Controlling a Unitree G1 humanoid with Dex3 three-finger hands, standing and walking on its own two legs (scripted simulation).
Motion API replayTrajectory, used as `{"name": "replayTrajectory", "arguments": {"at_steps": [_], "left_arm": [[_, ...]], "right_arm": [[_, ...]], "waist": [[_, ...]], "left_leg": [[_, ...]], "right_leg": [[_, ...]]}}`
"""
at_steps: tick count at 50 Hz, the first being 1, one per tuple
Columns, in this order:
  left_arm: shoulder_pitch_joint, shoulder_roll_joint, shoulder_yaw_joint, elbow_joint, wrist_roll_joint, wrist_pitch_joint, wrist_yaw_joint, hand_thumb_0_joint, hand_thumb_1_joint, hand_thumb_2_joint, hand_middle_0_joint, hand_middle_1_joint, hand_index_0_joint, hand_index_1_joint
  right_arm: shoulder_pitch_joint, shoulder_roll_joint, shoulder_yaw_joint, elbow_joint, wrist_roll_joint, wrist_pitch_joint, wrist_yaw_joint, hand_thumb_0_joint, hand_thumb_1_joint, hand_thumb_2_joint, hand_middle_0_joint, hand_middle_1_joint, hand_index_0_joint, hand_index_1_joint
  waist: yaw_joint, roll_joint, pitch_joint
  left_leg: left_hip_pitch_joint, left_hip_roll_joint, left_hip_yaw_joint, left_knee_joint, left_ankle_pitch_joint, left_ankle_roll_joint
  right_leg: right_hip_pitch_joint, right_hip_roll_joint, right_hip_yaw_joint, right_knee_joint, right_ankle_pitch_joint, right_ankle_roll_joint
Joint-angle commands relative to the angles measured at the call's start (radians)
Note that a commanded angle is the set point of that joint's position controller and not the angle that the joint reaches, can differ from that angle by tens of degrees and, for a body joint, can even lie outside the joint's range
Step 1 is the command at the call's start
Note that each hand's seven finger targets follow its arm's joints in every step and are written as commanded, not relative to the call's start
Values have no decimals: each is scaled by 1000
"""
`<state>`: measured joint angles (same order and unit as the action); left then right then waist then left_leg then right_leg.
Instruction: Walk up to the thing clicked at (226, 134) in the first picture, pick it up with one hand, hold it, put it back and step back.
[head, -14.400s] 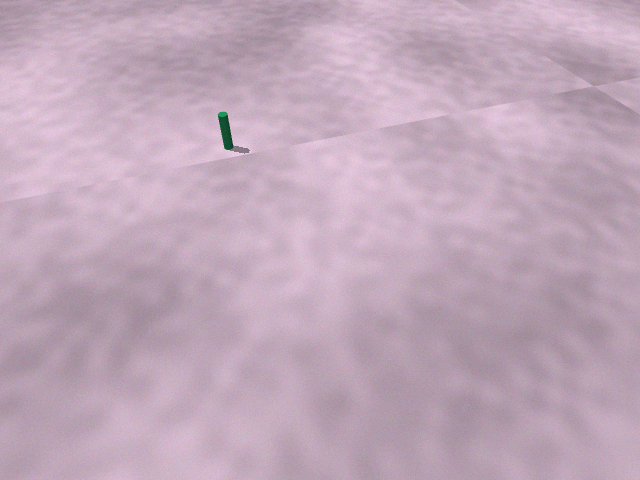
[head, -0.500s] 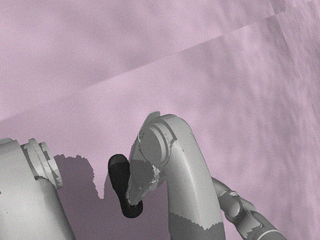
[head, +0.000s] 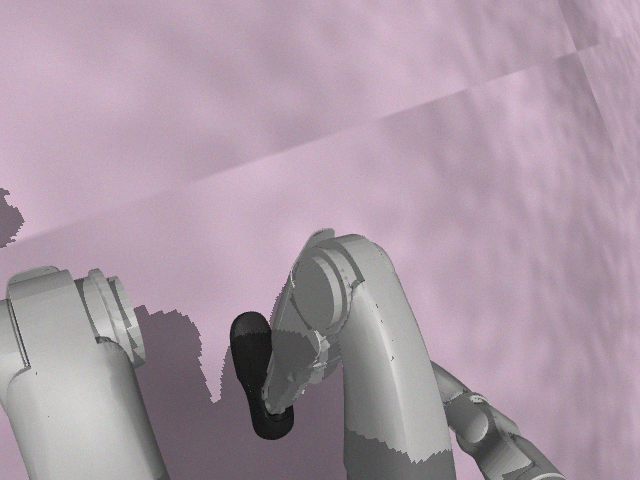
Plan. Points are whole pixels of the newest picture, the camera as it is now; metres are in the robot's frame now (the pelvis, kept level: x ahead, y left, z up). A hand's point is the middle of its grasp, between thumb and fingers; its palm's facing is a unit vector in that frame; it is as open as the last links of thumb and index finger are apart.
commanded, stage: settle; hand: left
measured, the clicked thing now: out of the picture +0.44 +0.35 -0.17
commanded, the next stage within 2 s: lift in 1.52 s
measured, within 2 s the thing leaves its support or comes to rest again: neither
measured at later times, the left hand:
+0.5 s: hand out of the picture +0.41 +0.35 -0.04, palm faces +0.40 -0.91 -0.05, open 6.2 cm
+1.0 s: hand out of the picture +0.42 +0.34 +0.02, palm faces +0.41 -0.91 -0.04, open 6.2 cm
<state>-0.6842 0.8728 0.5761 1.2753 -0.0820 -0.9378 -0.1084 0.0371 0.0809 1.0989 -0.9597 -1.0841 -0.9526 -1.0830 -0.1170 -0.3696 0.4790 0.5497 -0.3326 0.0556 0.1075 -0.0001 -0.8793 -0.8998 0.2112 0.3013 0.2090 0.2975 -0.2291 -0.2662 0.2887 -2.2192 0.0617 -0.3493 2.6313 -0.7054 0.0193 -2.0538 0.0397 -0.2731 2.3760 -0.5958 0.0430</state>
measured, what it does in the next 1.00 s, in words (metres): rises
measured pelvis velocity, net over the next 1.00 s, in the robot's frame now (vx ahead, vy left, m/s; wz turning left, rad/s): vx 0.03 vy -0.01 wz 0.16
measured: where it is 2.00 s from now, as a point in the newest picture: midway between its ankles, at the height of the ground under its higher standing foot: (191, 433)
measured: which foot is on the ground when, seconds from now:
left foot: down 0.00-1.00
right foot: down 0.00-1.00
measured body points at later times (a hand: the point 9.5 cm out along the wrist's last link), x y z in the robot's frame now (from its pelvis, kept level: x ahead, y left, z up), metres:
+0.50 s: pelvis +0.01 -0.01 +0.03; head +0.20 +0.13 +0.41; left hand +0.39 +0.40 -0.03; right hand +0.18 -0.25 -0.06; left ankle +0.08 +0.12 -0.26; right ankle +0.14 -0.12 -0.26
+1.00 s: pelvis +0.03 -0.01 +0.06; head +0.24 +0.09 +0.45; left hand +0.40 +0.39 +0.03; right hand +0.20 -0.26 -0.05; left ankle +0.08 +0.12 -0.26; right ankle +0.14 -0.12 -0.26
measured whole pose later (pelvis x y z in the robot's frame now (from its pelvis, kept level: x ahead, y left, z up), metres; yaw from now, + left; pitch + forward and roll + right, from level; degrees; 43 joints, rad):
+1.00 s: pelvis +0.03 -0.01 +0.06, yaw +9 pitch +32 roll -7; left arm -0.62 0.51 0.52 0.86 -0.15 -0.57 -0.21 0.03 0.06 1.13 -0.97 -1.09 -0.97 -1.08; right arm 0.08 -0.30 0.09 0.68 -0.09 0.04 0.06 0.00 -0.88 -0.90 0.21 0.30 0.21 0.30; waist -0.13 -0.02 -0.06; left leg -2.21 0.05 -0.12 2.35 -0.72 0.01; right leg -2.14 -0.03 -0.11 2.27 -0.70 -0.01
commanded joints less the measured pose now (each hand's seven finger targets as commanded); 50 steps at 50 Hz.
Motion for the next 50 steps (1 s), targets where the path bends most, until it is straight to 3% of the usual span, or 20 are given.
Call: {"name": "replayTrajectory", "arguments": {"at_steps": [1,6,7,10,12,13,16,18,21,23,27,28,29,30,31,36,38,39,44,50], "left_arm": [[-317,193,-14,-296,-36,-54,-16,0,564,1393,-1406,-1472,-1393,-1497],[-275,150,-13,-346,-49,8,-27,0,532,1385,-1410,-1492,-1410,-1505],[-256,100,-47,-348,-50,23,-30,0,527,1379,-1395,-1484,-1396,-1498],[-266,99,-29,-398,-55,53,-34,0,578,1384,-1386,-1479,-1388,-1490],[-281,42,-66,-413,-58,76,-42,0,582,1391,-1401,-1495,-1406,-1503],[-282,71,-29,-438,-59,86,-39,0,616,1390,-1403,-1492,-1409,-1499],[-286,69,-35,-489,-55,119,-41,0,598,1360,-1383,-1469,-1392,-1473],[-298,17,-62,-510,-58,137,-46,0,629,1367,-1379,-1468,-1385,-1474],[-304,68,-29,-569,-59,160,-44,0,593,1335,-1364,-1443,-1368,-1450],[-286,-2,-63,-571,-69,174,-54,0,616,1328,-1344,-1433,-1351,-1436],[-287,47,-10,-622,-82,193,-58,0,605,1317,-1335,-1425,-1343,-1427],[-265,14,-20,-596,-84,203,-64,0,593,1316,-1340,-1435,-1349,-1436],[-239,-51,-67,-563,-87,211,-73,0,599,1320,-1331,-1434,-1341,-1433],[-284,-12,-19,-615,-99,207,-73,0,599,1323,-1331,-1438,-1342,-1437],[-267,11,-8,-612,-95,211,-76,0,587,1310,-1322,-1423,-1330,-1425],[-251,-34,-11,-596,-108,227,-103,0,603,1314,-1337,-1433,-1351,-1430],[-241,-7,12,-637,-102,233,-102,0,600,1315,-1350,-1439,-1362,-1436],[-189,-65,-7,-557,-104,248,-110,0,596,1319,-1346,-1443,-1357,-1441],[-272,-34,20,-701,-105,252,-105,0,600,1350,-1378,-1473,-1386,-1475],[-272,-82,4,-704,-97,265,-98,0,599,1369,-1396,-1486,-1400,-1492]], "right_arm": [[63,-350,-167,-12,21,9,-21,0,-880,-902,200,300,200,300],[116,-326,-216,-11,56,6,-19,0,-880,-898,200,300,200,300],[128,-311,-226,4,61,6,-15,0,-878,-898,200,300,200,300],[153,-299,-262,11,85,5,-15,0,-872,-896,200,300,200,300],[174,-282,-279,25,101,3,-14,0,-871,-895,200,300,200,300],[189,-288,-292,25,104,3,-15,0,-865,-894,200,300,200,300],[203,-268,-319,27,128,6,-18,0,-864,-893,200,300,200,300],[215,-251,-331,35,139,7,-19,0,-863,-893,200,300,200,300],[244,-238,-355,40,156,7,-26,0,-863,-893,200,300,200,300],[252,-220,-362,44,166,5,-26,0,-863,-893,200,300,200,300],[284,-207,-391,60,190,4,-36,0,-863,-893,200,300,200,300],[295,-204,-399,68,195,3,-39,0,-869,-894,200,300,200,300],[284,-195,-397,54,200,-1,-39,0,-865,-894,200,300,200,300],[311,-197,-406,71,203,-3,-41,0,-867,-894,200,300,200,300],[314,-192,-411,80,206,-4,-44,0,-869,-895,200,300,200,300],[322,-181,-430,75,224,-12,-51,0,-870,-894,200,300,200,300],[329,-172,-441,76,226,-15,-53,0,-872,-895,200,300,200,300],[327,-175,-445,75,229,-16,-54,0,-876,-896,200,300,200,300],[348,-162,-463,83,234,-21,-61,0,-878,-898,200,300,200,300],[356,-150,-479,99,238,-28,-65,0,-876,-898,200,300,200,300]], "waist": [[-86,731,-688],[-48,652,-729],[-45,636,-737],[-15,618,-767],[-25,612,-750],[-5,620,-777],[21,631,-818],[20,623,-831],[51,632,-898],[41,612,-904],[79,604,-969],[76,592,-969],[57,565,-947],[67,557,-977],[77,551,-997],[82,505,-1001],[110,520,-1050],[100,506,-1027],[120,537,-1113],[119,542,-1107]], "left_leg": [[502,44,76,-391,170,-58],[429,25,113,-391,138,-37],[414,22,127,-386,138,-33],[404,14,135,-409,105,-27],[384,11,136,-430,41,-23],[406,9,138,-442,59,-25],[414,4,156,-461,52,-23],[427,1,161,-474,43,-23],[428,-9,191,-478,68,-18],[425,-13,197,-486,68,-16],[433,-21,220,-495,93,-12],[448,-21,224,-495,110,-11],[425,-21,223,-502,99,-8],[431,-23,226,-495,122,-7],[434,-23,235,-489,140,-4],[423,-28,245,-516,159,-1],[450,-28,257,-524,173,-1],[464,-27,254,-530,185,-2],[528,-28,264,-543,247,-4],[570,-26,269,-564,294,-6]], "right_leg": [[211,38,-38,-139,177,-64],[234,34,-17,-171,164,-64],[238,35,-8,-176,163,-65],[207,29,4,-183,129,-69],[164,23,8,-186,76,-70],[173,21,12,-186,91,-71],[146,15,31,-189,71,-77],[133,13,41,-200,63,-80],[172,9,64,-218,70,-81],[165,4,72,-224,63,-83],[189,-1,99,-242,71,-84],[184,-3,104,-246,84,-83],[184,-4,103,-252,73,-82],[209,-5,109,-260,98,-80],[230,-5,120,-266,109,-78],[242,-13,128,-283,112,-77],[267,-14,139,-291,113,-78],[248,-16,137,-293,122,-78],[281,-20,151,-306,163,-79],[275,-23,158,-323,189,-81]]}}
